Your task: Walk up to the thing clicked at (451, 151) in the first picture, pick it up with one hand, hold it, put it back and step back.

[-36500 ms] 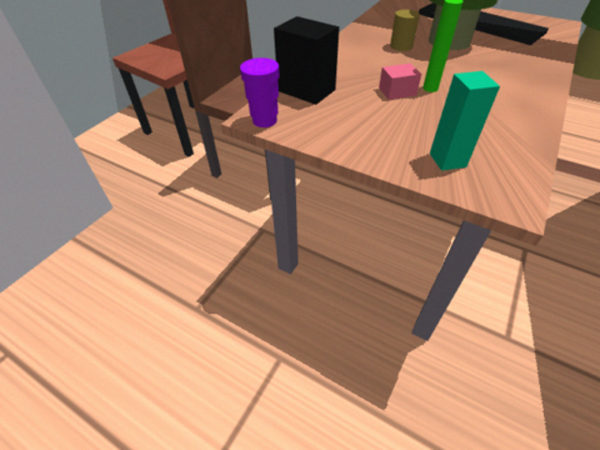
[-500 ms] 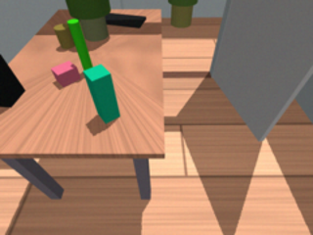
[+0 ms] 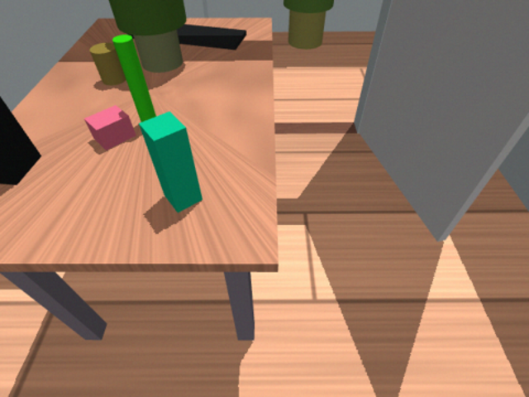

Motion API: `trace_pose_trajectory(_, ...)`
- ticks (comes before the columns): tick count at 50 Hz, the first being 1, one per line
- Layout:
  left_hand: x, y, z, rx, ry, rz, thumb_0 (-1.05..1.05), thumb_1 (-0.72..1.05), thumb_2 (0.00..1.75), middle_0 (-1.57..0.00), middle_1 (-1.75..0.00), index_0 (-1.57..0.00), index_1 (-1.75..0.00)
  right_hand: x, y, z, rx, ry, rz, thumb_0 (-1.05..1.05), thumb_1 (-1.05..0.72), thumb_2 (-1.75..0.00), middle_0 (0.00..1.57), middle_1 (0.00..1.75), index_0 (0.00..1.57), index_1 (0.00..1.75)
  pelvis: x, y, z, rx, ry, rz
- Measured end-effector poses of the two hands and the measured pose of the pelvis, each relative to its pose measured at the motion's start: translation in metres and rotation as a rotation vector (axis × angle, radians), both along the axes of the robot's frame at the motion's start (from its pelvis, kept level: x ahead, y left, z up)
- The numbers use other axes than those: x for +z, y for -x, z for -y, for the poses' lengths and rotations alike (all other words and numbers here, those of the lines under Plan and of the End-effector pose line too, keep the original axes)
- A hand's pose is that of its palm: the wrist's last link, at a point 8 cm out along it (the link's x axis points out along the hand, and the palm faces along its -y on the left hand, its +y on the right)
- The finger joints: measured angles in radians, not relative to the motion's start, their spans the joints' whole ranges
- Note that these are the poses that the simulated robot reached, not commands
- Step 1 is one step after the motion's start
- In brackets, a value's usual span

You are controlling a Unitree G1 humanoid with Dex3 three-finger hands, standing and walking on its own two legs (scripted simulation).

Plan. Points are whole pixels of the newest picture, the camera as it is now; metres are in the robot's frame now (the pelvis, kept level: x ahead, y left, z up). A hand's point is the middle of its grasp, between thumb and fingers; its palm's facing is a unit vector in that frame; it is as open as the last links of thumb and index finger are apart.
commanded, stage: step back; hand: left
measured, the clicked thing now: (173, 165) +0.53 +0.20 +0.03
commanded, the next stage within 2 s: none
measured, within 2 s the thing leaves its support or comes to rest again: neither
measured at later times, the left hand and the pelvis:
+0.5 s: hand out of the picture +0.02 +0.27 -0.16, palm faces -0.01 -0.91 -0.41, open 7.4 cm; pelvis -0.09 +0.00 -0.02, yaw +2 degrees
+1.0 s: hand out of the picture -0.12 +0.30 -0.18, palm faces -0.06 -0.91 -0.41, open 7.4 cm; pelvis -0.21 +0.03 -0.03, yaw -3 degrees
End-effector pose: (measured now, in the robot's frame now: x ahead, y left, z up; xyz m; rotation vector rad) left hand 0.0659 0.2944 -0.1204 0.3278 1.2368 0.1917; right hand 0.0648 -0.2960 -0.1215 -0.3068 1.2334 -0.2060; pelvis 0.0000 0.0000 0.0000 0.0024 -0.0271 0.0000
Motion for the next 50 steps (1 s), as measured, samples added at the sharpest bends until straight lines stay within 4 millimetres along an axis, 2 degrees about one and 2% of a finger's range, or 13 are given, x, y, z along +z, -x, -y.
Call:
trace_pose_trajectory(8,-0.003,0.002,-0.009,0.017,-0.035,0.027,0.00,0.91,0.90,-0.20,-0.30,-0.21,-0.30,-0.003,0.001,0.013,-0.004,0.012,0.010,0.01,-0.91,-0.90,0.21,0.30,0.20,0.30,-0.008,0.027,0.006,-0.006,-0.007,-0.003)
trace_pose_trajectory(12,-0.004,0.014,-0.008,0.003,-0.062,0.025,0.00,0.91,0.90,-0.20,-0.30,-0.21,-0.30,-0.009,0.006,0.026,-0.007,0.021,0.031,0.01,-0.91,-0.90,0.21,0.30,0.21,0.30,-0.016,0.043,0.012,-0.009,-0.009,0.002)
trace_pose_trajectory(16,-0.003,0.034,-0.004,-0.006,-0.070,0.024,0.00,0.91,0.90,-0.20,-0.30,-0.21,-0.30,-0.015,0.014,0.035,-0.001,0.033,0.035,0.01,-0.91,-0.90,0.21,0.30,0.20,0.30,-0.020,0.058,0.014,0.000,-0.005,0.016)
trace_pose_trajectory(20,0.002,0.052,-0.007,-0.002,-0.073,0.020,0.00,0.90,0.90,-0.20,-0.30,-0.21,-0.30,-0.013,0.034,0.031,0.006,0.029,0.016,0.01,-0.91,-0.90,0.20,0.30,0.20,0.30,-0.016,0.073,0.009,0.001,-0.026,0.005)
trace_pose_trajectory(24,0.003,0.057,-0.015,-0.006,-0.073,0.054,0.00,0.90,0.90,-0.21,-0.30,-0.21,-0.30,-0.015,0.063,0.024,0.023,0.041,-0.033,0.01,-0.91,-0.90,0.20,0.30,0.20,0.30,-0.017,0.089,-0.001,0.022,-0.018,-0.014)
trace_pose_trajectory(30,-0.014,0.068,-0.043,0.001,-0.050,0.134,0.00,0.90,0.90,-0.21,-0.30,-0.21,-0.30,-0.022,0.106,-0.001,0.062,0.083,-0.084,0.01,-0.91,-0.90,0.20,0.30,0.20,0.30,-0.032,0.121,-0.025,0.069,0.004,-0.003)
trace_pose_trajectory(34,-0.020,0.089,-0.056,0.027,-0.033,0.108,0.00,0.91,0.90,-0.20,-0.30,-0.21,-0.30,-0.009,0.133,-0.024,0.061,0.070,-0.076,0.01,-0.91,-0.90,0.20,0.30,0.20,0.30,-0.026,0.140,-0.034,0.051,0.004,0.020)
trace_pose_trajectory(38,-0.014,0.114,-0.059,0.050,-0.014,0.084,0.00,0.91,0.90,-0.20,-0.30,-0.21,-0.30,0.007,0.148,-0.032,0.060,0.076,-0.070,0.01,-0.91,-0.90,0.21,0.30,0.21,0.30,-0.014,0.152,-0.037,0.047,0.031,-0.006)
trace_pose_trajectory(44,-0.015,0.158,-0.061,0.023,-0.030,0.029,0.00,0.91,0.90,-0.20,-0.30,-0.21,-0.30,0.010,0.146,-0.028,0.052,0.090,0.034,0.01,-0.90,-0.90,0.21,0.30,0.21,0.30,-0.015,0.179,-0.039,-0.001,0.021,-0.010)
trace_pose_trajectory(50,-0.017,0.191,-0.049,-0.027,-0.063,0.003,0.00,0.91,0.90,-0.20,-0.30,-0.21,-0.30,-0.009,0.157,-0.013,0.035,0.059,0.127,0.01,-0.90,-0.90,0.21,0.30,0.21,0.30,-0.029,0.211,-0.029,-0.056,-0.002,0.006)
